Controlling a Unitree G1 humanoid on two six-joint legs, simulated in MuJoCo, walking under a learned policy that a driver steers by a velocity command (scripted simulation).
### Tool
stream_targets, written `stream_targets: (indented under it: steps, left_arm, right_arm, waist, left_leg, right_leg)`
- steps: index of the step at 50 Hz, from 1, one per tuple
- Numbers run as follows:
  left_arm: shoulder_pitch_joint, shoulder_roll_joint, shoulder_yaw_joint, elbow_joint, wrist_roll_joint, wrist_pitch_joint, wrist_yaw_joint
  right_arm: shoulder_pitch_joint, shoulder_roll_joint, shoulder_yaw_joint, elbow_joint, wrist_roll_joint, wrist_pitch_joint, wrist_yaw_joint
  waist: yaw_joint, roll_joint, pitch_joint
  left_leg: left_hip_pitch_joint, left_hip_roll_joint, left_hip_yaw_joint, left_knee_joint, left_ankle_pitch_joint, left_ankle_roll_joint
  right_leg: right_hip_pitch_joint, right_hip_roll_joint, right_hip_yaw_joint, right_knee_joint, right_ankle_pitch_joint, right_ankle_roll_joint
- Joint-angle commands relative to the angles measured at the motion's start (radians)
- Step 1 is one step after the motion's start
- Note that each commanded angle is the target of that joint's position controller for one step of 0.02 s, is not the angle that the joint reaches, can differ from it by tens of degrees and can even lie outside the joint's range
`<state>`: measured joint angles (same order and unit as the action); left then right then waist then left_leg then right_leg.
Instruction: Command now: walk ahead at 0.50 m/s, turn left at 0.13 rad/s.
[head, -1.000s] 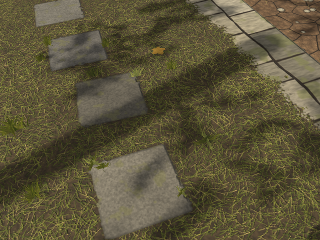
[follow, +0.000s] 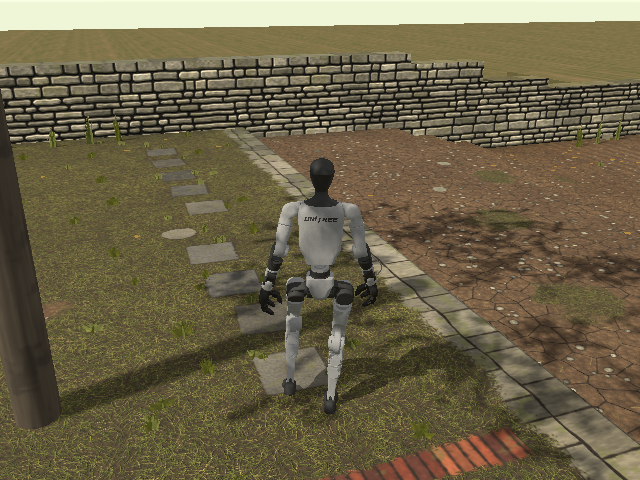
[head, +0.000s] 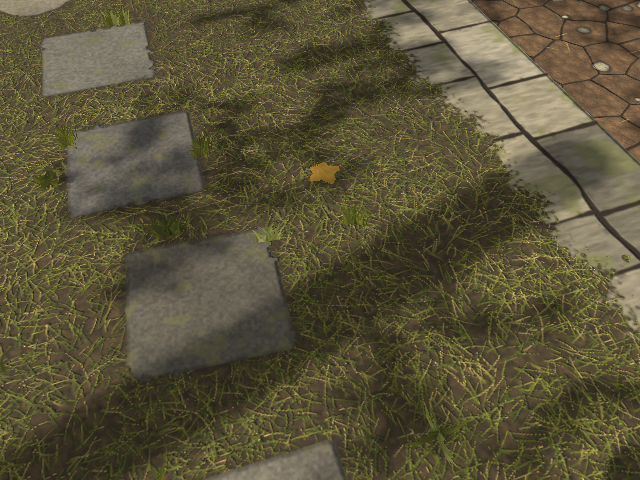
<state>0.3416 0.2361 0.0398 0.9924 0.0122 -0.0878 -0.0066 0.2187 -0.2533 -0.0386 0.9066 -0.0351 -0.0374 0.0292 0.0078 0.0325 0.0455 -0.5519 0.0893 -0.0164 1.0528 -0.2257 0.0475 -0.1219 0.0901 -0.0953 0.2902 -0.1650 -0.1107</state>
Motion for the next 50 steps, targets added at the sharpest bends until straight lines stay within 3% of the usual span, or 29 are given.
stream_targets:
  steps: [1, 5, 10, 13, 14, 15, 16, 17, 18, 19, 20, 21, 22, 24, 26, 31, 36, 38, 39, 41, 42, 43, 44, 45, 46, 47, 48, 50]
  left_arm:
    - [0.028, 0.105, 0.017, -0.027, 0.001, -0.021, 0.003]
    - [0.070, 0.096, 0.009, -0.007, 0.001, -0.024, 0.008]
    - [0.140, 0.094, 0.003, 0.030, 0.010, -0.018, 0.028]
    - [0.115, 0.128, 0.008, 0.031, 0.014, -0.009, 0.043]
    - [0.103, 0.142, 0.013, 0.027, 0.018, -0.001, 0.045]
    - [0.095, 0.155, 0.017, 0.021, 0.018, 0.007, 0.045]
    - [0.070, 0.160, 0.017, 0.000, 0.013, 0.010, 0.043]
    - [0.097, 0.083, 0.001, -0.063, -0.013, 0.000, 0.025]
    - [0.043, 0.115, 0.014, -0.096, -0.002, -0.011, 0.016]
    - [-0.051, 0.123, 0.016, -0.127, 0.007, -0.020, 0.010]
    - [-0.070, 0.116, 0.012, -0.137, 0.001, -0.031, 0.007]
    - [-0.066, 0.109, 0.014, -0.132, 0.005, -0.026, 0.008]
    - [-0.054, 0.101, 0.013, -0.136, 0.022, -0.008, 0.009]
    - [-0.041, 0.079, 0.010, -0.143, 0.040, 0.030, 0.002]
    - [-0.087, 0.074, 0.009, -0.170, 0.039, 0.046, -0.003]
    - [-0.299, 0.081, 0.006, -0.254, 0.030, 0.050, -0.009]
    - [-0.439, 0.089, -0.006, -0.318, 0.019, 0.037, -0.016]
    - [-0.434, 0.105, -0.005, -0.333, 0.014, 0.028, -0.016]
    - [-0.392, 0.119, -0.001, -0.327, 0.013, 0.023, -0.014]
    - [-0.191, 0.165, 0.018, -0.270, 0.010, 0.008, 0.003]
    - [-0.050, 0.208, 0.033, -0.244, 0.023, -0.006, 0.017]
    - [0.074, 0.292, 0.051, -0.253, 0.049, -0.006, 0.034]
    - [0.020, 0.321, 0.063, -0.250, 0.038, 0.014, 0.031]
    - [-0.065, 0.216, 0.045, -0.273, 0.031, 0.024, 0.025]
    - [-0.115, 0.138, 0.027, -0.279, 0.022, 0.024, 0.021]
    - [-0.136, 0.110, 0.018, -0.273, 0.025, 0.022, 0.019]
    - [-0.119, 0.106, 0.015, -0.256, 0.022, 0.015, 0.022]
    - [-0.085, 0.110, 0.018, -0.232, 0.014, -0.006, 0.015]
  right_arm:
    - [-0.009, -0.042, -0.006, -0.043, 0.005, 0.009, 0.008]
    - [-0.133, -0.023, 0.005, -0.081, 0.016, 0.001, 0.011]
    - [-0.253, -0.016, 0.015, -0.129, 0.008, -0.005, 0.015]
    - [-0.190, -0.035, 0.004, -0.121, 0.002, -0.008, 0.009]
    - [-0.114, -0.050, -0.005, -0.100, 0.000, -0.010, 0.005]
    - [0.006, -0.073, -0.019, -0.063, -0.003, -0.015, 0.002]
    - [0.166, -0.122, -0.043, -0.017, -0.017, -0.019, -0.005]
    - [0.259, -0.246, -0.084, -0.018, -0.026, -0.012, -0.021]
    - [0.221, -0.250, -0.086, -0.021, 0.010, 0.000, -0.015]
    - [0.160, -0.231, -0.083, -0.017, 0.031, 0.005, -0.017]
    - [0.104, -0.174, -0.071, -0.024, 0.031, 0.005, -0.020]
    - [0.064, -0.134, -0.061, -0.029, 0.029, 0.003, -0.022]
    - [0.039, -0.109, -0.053, -0.030, 0.035, -0.002, -0.027]
    - [0.050, -0.113, -0.051, -0.030, 0.037, -0.022, -0.026]
    - [0.081, -0.146, -0.059, -0.025, 0.036, -0.030, -0.026]
    - [0.188, -0.152, -0.064, -0.019, 0.034, -0.022, -0.026]
    - [0.261, -0.162, -0.066, -0.021, 0.021, -0.015, -0.037]
    - [0.248, -0.176, -0.070, -0.033, 0.016, -0.015, -0.045]
    - [0.218, -0.187, -0.073, -0.044, 0.015, -0.016, -0.049]
    - [0.159, -0.209, -0.078, -0.064, 0.016, -0.024, -0.041]
    - [0.152, -0.185, -0.072, -0.072, 0.026, -0.033, -0.030]
    - [0.201, -0.084, -0.047, -0.110, 0.053, -0.040, -0.027]
    - [0.273, -0.093, -0.046, -0.134, 0.050, -0.033, -0.028]
    - [0.250, -0.148, -0.052, -0.093, 0.022, -0.013, -0.036]
    - [0.180, -0.143, -0.051, -0.094, 0.013, -0.009, -0.025]
    - [0.154, -0.121, -0.049, -0.102, 0.013, -0.004, -0.016]
    - [0.134, -0.114, -0.049, -0.112, -0.001, 0.006, -0.006]
    - [0.132, -0.098, -0.044, -0.118, -0.004, 0.027, 0.009]
  waist:
    - [-0.015, -0.075, 0.038]
    - [0.016, -0.078, 0.056]
    - [0.050, -0.078, 0.072]
    - [0.004, -0.110, 0.019]
    - [-0.030, -0.122, -0.026]
    - [-0.077, -0.125, -0.091]
    - [-0.154, -0.095, -0.170]
    - [-0.152, 0.107, -0.298]
    - [-0.122, 0.111, -0.343]
    - [-0.102, 0.024, -0.195]
    - [-0.070, -0.028, -0.096]
    - [-0.027, -0.066, -0.030]
    - [0.008, -0.062, -0.010]
    - [0.027, -0.034, -0.030]
    - [0.024, -0.018, -0.025]
    - [-0.055, 0.021, 0.000]
    - [-0.107, 0.036, -0.001]
    - [-0.091, 0.046, -0.002]
    - [-0.063, 0.053, -0.008]
    - [0.033, 0.031, -0.090]
    - [0.100, -0.034, -0.187]
    - [0.115, -0.185, -0.346]
    - [0.036, -0.378, -0.393]
    - [0.011, -0.169, -0.224]
    - [0.016, -0.062, -0.111]
    - [-0.001, -0.064, -0.057]
    - [-0.008, -0.109, -0.031]
    - [-0.017, -0.139, -0.035]
  left_leg:
    - [-0.093, 0.026, 0.003, -0.068, 0.110, -0.019]
    - [-0.094, -0.012, 0.023, -0.261, 0.241, -0.012]
    - [-0.091, -0.046, 0.102, -0.419, 0.220, 0.033]
    - [0.024, -0.118, 0.159, -0.458, 0.080, 0.089]
    - [0.105, -0.154, 0.174, -0.468, 0.028, 0.114]
    - [0.238, -0.182, 0.171, -0.512, 0.019, 0.141]
    - [0.476, -0.137, 0.077, -0.566, 0.030, 0.191]
    - [0.811, 0.156, -0.366, -0.574, 0.007, 0.338]
    - [0.887, 0.271, -0.741, -0.728, 0.094, 0.413]
    - [0.779, 0.230, -0.578, -0.752, 0.075, 0.372]
    - [0.635, 0.201, -0.472, -0.784, 0.122, 0.329]
    - [0.516, 0.150, -0.391, -0.808, 0.201, 0.285]
    - [0.430, 0.100, -0.324, -0.825, 0.261, 0.258]
    - [0.371, 0.054, -0.266, -0.834, 0.343, 0.250]
    - [0.346, 0.026, -0.240, -0.849, 0.356, 0.244]
    - [0.425, -0.001, -0.264, -0.844, 0.341, 0.193]
    - [0.551, 0.019, -0.316, -0.773, 0.437, 0.182]
    - [0.565, 0.036, -0.348, -0.735, 0.470, 0.163]
    - [0.542, 0.038, -0.356, -0.710, 0.492, 0.144]
    - [0.470, -0.009, -0.338, -0.527, 0.629, 0.100]
    - [0.376, -0.078, -0.284, -0.313, 0.534, 0.076]
    - [0.180, -0.167, -0.176, -0.014, 0.110, 0.047]
    - [-0.028, -0.239, -0.104, 0.152, -0.337, 0.040]
    - [-0.092, -0.142, -0.113, 0.228, -0.252, 0.043]
    - [-0.078, -0.109, -0.097, 0.199, -0.166, 0.037]
    - [-0.052, -0.079, -0.086, 0.153, -0.124, 0.029]
    - [-0.037, -0.056, -0.079, 0.121, -0.110, 0.021]
    - [-0.020, -0.050, -0.059, 0.117, -0.082, 0.011]
  right_leg:
    - [-0.009, -0.275, 0.175, -0.206, 0.165, -0.093]
    - [0.040, -0.261, 0.070, -0.203, 0.273, -0.049]
    - [0.203, -0.303, -0.007, -0.141, 0.470, -0.032]
    - [0.280, -0.323, -0.054, 0.036, 0.872, -0.016]
    - [0.288, -0.327, -0.069, 0.162, 0.989, -0.013]
    - [0.256, -0.324, -0.082, 0.336, 0.979, -0.007]
    - [0.094, -0.306, -0.097, 0.578, 0.792, 0.014]
    - [-0.295, -0.176, -0.121, 0.991, 0.231, 0.067]
    - [-0.528, -0.026, 0.063, 1.178, -0.352, 0.078]
    - [-0.621, -0.110, 0.150, 1.153, -0.255, 0.068]
    - [-0.599, -0.149, 0.140, 1.067, -0.174, 0.069]
    - [-0.546, -0.176, 0.136, 0.981, -0.153, 0.076]
    - [-0.483, -0.192, 0.137, 0.921, -0.147, 0.095]
    - [-0.425, -0.194, 0.121, 0.853, -0.138, 0.125]
    - [-0.445, -0.195, 0.102, 0.773, -0.083, 0.149]
    - [-0.541, -0.180, 0.096, 0.535, 0.105, 0.172]
    - [-0.550, -0.131, 0.101, 0.373, 0.133, 0.155]
    - [-0.482, -0.117, 0.118, 0.303, 0.104, 0.136]
    - [-0.400, -0.106, 0.122, 0.261, 0.075, 0.123]
    - [-0.105, -0.061, 0.104, 0.187, 0.022, 0.086]
    - [0.117, -0.147, 0.177, 0.148, -0.007, 0.051]
    - [0.372, -0.430, 0.490, 0.113, -0.205, -0.008]
    - [0.416, -0.555, 0.896, -0.020, -0.246, -0.102]
    - [0.272, -0.519, 0.788, -0.018, -0.349, -0.094]
    - [0.140, -0.460, 0.617, -0.034, -0.296, -0.075]
    - [0.055, -0.410, 0.487, -0.062, -0.175, -0.049]
    - [0.009, -0.378, 0.394, -0.078, -0.078, -0.036]
    - [-0.014, -0.353, 0.288, -0.094, 0.075, -0.031]
